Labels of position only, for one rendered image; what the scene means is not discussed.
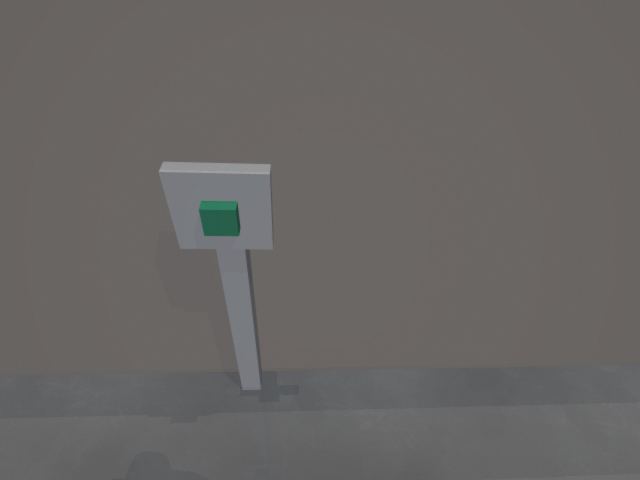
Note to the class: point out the button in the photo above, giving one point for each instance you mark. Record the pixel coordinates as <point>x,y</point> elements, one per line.
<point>220,218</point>

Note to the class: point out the panel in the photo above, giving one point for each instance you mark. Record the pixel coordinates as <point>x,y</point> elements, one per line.
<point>185,185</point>

